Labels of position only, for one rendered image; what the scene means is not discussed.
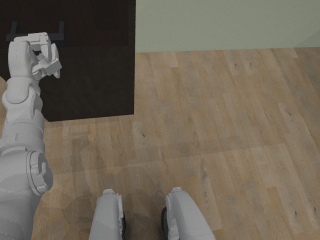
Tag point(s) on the handle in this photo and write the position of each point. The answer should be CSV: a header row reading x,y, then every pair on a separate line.
x,y
59,39

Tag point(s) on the robot thigh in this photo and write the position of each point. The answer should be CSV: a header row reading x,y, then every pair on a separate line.
x,y
108,213
190,221

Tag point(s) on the left robot hand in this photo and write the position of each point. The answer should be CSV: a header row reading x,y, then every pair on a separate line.
x,y
23,62

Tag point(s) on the robot left forearm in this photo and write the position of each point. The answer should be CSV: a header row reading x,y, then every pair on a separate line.
x,y
23,129

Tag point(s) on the robot left thigh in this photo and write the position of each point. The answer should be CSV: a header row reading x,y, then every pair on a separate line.
x,y
108,213

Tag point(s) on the left robot upper arm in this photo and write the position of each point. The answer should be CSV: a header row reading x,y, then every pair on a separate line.
x,y
24,178

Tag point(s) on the robot right thigh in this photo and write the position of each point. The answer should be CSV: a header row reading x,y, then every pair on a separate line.
x,y
190,221

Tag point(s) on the cabinet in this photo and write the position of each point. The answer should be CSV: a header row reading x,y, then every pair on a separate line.
x,y
95,81

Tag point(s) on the drawer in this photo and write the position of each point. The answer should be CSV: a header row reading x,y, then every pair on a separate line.
x,y
88,23

